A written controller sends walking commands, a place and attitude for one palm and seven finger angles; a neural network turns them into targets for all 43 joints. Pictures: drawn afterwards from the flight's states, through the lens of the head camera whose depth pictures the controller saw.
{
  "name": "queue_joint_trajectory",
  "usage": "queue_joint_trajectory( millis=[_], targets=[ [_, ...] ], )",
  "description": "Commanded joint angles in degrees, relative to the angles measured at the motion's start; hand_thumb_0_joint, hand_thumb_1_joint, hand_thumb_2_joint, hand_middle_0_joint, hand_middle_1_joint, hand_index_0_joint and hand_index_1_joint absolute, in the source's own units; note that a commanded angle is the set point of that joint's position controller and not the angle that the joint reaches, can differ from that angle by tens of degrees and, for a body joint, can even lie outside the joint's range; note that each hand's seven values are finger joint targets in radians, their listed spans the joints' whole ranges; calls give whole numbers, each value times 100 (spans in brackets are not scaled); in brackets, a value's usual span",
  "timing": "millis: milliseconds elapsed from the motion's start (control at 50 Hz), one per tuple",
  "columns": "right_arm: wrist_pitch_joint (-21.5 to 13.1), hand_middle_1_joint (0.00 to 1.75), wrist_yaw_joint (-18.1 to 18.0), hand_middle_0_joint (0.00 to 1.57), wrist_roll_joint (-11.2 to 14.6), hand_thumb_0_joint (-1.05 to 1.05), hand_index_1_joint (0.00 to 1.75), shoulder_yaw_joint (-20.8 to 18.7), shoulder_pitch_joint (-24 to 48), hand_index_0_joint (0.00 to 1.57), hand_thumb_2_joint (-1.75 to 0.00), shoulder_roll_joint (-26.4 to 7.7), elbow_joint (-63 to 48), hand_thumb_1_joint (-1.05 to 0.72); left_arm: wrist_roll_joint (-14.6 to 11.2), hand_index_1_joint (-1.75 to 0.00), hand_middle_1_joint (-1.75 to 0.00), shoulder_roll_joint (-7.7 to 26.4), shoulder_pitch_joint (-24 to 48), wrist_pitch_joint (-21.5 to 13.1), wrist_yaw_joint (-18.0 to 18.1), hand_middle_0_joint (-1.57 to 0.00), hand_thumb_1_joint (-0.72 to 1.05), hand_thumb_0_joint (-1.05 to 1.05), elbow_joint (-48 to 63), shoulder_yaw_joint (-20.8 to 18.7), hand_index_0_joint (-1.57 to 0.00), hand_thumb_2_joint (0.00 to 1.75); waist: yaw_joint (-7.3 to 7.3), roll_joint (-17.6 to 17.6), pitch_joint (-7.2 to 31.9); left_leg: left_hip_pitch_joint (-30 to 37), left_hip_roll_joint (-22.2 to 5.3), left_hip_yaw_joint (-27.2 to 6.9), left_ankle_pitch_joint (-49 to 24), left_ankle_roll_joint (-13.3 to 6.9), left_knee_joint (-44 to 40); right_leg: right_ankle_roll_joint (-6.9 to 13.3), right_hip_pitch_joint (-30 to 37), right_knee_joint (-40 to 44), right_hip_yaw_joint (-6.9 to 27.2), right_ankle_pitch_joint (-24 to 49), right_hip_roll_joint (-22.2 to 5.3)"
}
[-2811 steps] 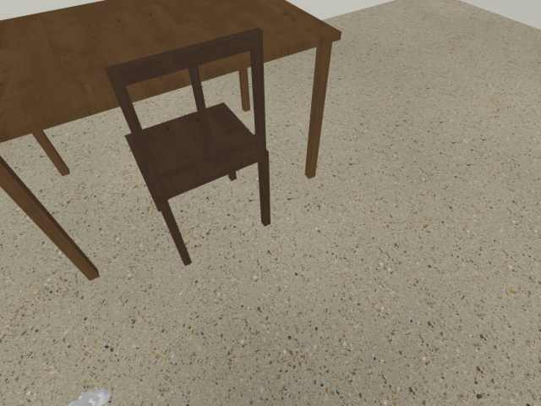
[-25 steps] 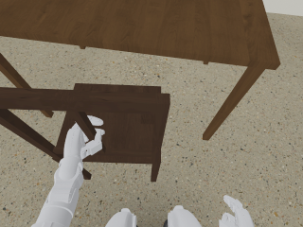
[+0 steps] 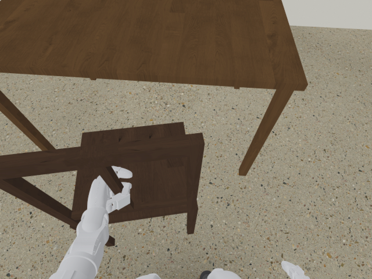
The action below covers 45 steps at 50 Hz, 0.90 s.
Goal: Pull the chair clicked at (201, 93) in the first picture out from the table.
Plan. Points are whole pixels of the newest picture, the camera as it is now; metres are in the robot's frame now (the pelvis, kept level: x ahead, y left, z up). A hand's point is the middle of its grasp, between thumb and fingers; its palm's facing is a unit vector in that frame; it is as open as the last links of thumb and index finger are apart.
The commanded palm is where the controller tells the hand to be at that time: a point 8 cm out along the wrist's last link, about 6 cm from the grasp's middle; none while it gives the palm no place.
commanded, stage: step backward, pulling the chair out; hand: left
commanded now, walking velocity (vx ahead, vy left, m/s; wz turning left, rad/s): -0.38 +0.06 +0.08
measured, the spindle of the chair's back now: (118, 189) +0.33 +0.18 -0.08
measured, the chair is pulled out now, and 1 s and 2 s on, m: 0.25 0.40 0.63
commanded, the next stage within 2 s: stop walking, hand still on the chair in 1.64 s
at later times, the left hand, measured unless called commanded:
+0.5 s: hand (130, 230) +0.23 +0.13 -0.07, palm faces +0.03 -0.99 -0.16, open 5.3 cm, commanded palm +0.20 +0.18 -0.06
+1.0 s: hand (127, 270) +0.15 +0.13 -0.07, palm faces +0.00 -0.99 -0.16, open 5.3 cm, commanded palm +0.12 +0.18 -0.07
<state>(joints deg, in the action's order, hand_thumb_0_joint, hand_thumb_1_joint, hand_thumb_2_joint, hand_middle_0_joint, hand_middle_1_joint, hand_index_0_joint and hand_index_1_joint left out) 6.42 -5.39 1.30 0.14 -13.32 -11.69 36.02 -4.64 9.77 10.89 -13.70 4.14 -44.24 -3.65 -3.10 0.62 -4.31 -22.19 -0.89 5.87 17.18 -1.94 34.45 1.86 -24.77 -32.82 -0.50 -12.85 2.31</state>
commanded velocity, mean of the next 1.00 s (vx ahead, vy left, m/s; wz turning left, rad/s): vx -0.38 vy -0.01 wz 0.05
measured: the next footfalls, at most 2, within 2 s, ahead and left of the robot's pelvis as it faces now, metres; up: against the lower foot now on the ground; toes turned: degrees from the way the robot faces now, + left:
right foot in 0.46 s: -0.03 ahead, -0.14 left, +0.00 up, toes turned +1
left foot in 0.82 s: -0.07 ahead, +0.13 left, +0.00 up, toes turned +1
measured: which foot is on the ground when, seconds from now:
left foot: down 0.00-0.64, up 0.66-0.80, down 0.82-1.00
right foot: down 0.00-0.30, up 0.32-0.44, down 0.46-0.88, up 0.90-0.98, down 1.00-1.00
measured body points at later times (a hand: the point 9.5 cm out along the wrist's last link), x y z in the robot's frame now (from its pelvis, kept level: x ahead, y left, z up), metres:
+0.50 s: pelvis -0.08 -0.01 +0.00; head -0.02 +0.00 +0.44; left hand +0.22 +0.18 -0.06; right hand +0.05 -0.24 -0.13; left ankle +0.00 +0.10 -0.73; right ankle -0.07 -0.14 -0.73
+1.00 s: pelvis -0.16 -0.01 +0.00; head -0.09 +0.00 +0.44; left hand +0.15 +0.18 -0.05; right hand -0.04 -0.27 -0.11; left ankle -0.11 +0.13 -0.73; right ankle -0.14 -0.13 -0.73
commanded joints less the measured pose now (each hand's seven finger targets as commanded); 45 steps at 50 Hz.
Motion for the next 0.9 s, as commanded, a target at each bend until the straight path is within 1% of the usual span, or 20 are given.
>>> queue_joint_trajectory(
  millis=[0,80,160,220,260,280,300,340,380,460,520,560,600,620,660,720,760,820,860,880],
  targets=[
    [-243,30,-175,20,54,0,30,-356,-95,20,-90,-871,-513,-90,259,-145,-145,881,1002,-248,179,-50,90,0,748,91,-50,90,13,69,2264,600,-735,-766,-1323,207,-107,186,1208,291,1116,2854,-1324],
    [-233,30,-171,20,111,0,30,-377,-87,20,-90,-923,-399,-90,312,-145,-145,890,1164,-253,286,-50,90,0,315,175,-50,90,40,-490,2042,268,-201,-689,783,272,479,251,1080,1333,1769,1825,-1918],
    [-265,30,-146,20,131,0,30,-337,-44,20,-90,-976,-303,-90,355,-145,-145,710,1394,-167,321,-50,90,0,163,360,-50,90,-17,-555,2018,307,-229,-909,402,225,118,268,1285,1264,1315,1933,-1876],
    [-234,30,-178,20,128,0,30,-277,127,20,-90,-1022,-460,-90,316,-145,-145,532,1367,-209,285,-50,90,0,385,589,-50,90,59,123,1826,437,-754,-1178,-519,-52,-1087,-178,1025,762,496,623,-1008],
    [-198,30,-187,20,148,0,30,-228,327,20,-90,-1010,-617,-90,263,-145,-145,483,1442,-235,273,-50,90,0,452,656,-50,90,164,584,1602,-146,-1342,-1596,287,-354,-1775,-172,1110,-55,265,-694,-638],
    [-194,30,-195,20,111,0,30,-202,400,20,-90,-963,-695,-90,262,-145,-145,376,1508,-226,266,-50,90,0,583,678,-50,90,194,952,1453,-451,-1571,-1903,615,-482,-2023,-107,1051,-690,182,-842,-490],
    [-203,30,-208,20,70,0,30,-210,446,20,-90,-919,-702,-90,235,-145,-145,325,1603,-210,255,-50,90,0,669,677,-50,90,221,1029,1408,-495,-1758,-2023,318,-590,-1984,-82,975,-1151,192,-805,-476],
    [-275,30,-171,20,-13,0,30,-232,324,20,-90,-863,-590,-90,251,-145,-145,274,1589,-193,229,-50,90,0,690,672,-50,90,218,689,1477,145,-1822,-1890,-1069,-663,-1466,-79,695,-1127,260,-952,-521],
    [-382,30,-134,20,-60,0,30,-276,176,20,-90,-922,-476,-90,314,-145,-145,192,1600,-201,203,-50,90,0,693,716,-50,90,167,402,1567,615,-1740,-1731,-1699,-558,-1081,-103,676,-474,215,-699,-476],
    [-568,30,-80,20,-156,0,30,-331,140,20,-90,-1004,-252,-90,469,-145,-145,375,1449,-279,142,-50,90,0,630,546,-50,90,178,901,1720,1022,-1556,-1488,-2177,-344,-830,-118,620,-23,125,-86,-476],
    [-577,30,-62,20,-64,0,30,-384,201,20,-90,-931,-363,-90,390,-145,-145,562,1140,-313,140,-50,90,0,900,311,-50,90,152,497,2199,1024,-1259,-1042,-1918,-171,-463,-112,976,216,292,737,-545],
    [-593,30,-99,20,-29,0,30,-386,244,20,-90,-884,-443,-90,338,-145,-145,785,954,-308,157,-50,90,0,930,189,-50,90,124,63,2102,566,-888,-788,-896,50,-203,57,1086,547,891,1004,-1004],
    [-595,30,-124,20,-7,0,30,-358,369,20,-90,-798,-432,-90,336,-145,-145,968,970,-322,241,-50,90,0,963,116,-50,90,105,-493,1900,348,-299,-515,392,332,581,430,678,1235,1837,602,-1910],
    [-603,30,-131,20,-29,0,30,-334,460,20,-90,-807,-400,-90,366,-145,-145,1006,972,-300,283,-50,90,0,924,88,-50,90,180,-466,1804,183,-143,-661,704,381,1134,609,618,1411,1973,721,-2182],
    [-625,30,-148,20,-60,0,30,-282,489,20,-90,-816,-320,-90,414,-145,-145,1040,869,-144,300,-50,90,0,783,-17,-50,90,197,-770,1843,-123,-36,-1020,883,390,1428,720,1019,1164,1743,1973,-2256],
    [-658,30,-170,20,-28,0,30,-200,440,20,-90,-800,-150,-90,405,-145,-145,818,1157,-40,265,-50,90,0,686,108,-50,90,123,-1028,1818,-120,-101,-1117,713,366,670,476,1532,756,1198,2692,-1974],
    [-639,30,-230,20,-25,0,30,-229,356,20,-90,-911,-82,-90,389,-145,-145,811,1276,7,258,-50,90,0,654,201,-50,90,65,-848,1575,196,-226,-1013,-38,321,-331,279,1407,588,942,2598,-1714],
    [-550,30,-193,20,-21,0,30,-354,185,20,-90,-1008,-217,-90,377,-145,-145,435,1207,-40,159,-50,90,0,839,506,-50,90,157,-53,1795,723,-998,-1318,-2374,-25,-994,-277,1263,141,293,1561,-708],
    [-500,30,-138,20,-120,0,30,-316,433,20,-90,-930,-415,-90,391,-145,-145,309,1411,-86,84,-50,90,0,1341,618,-50,90,205,1270,1932,511,-1429,-1741,-2517,-338,-1292,-265,1173,-761,34,245,-471],
    [-498,30,-87,20,-158,0,30,-324,438,20,-90,-861,-426,-90,396,-145,-145,298,1150,-58,93,-50,90,0,1291,565,-50,90,228,1613,1861,493,-1592,-1807,-2601,-437,-1301,-221,929,-1055,36,-632,-437]
  ],
)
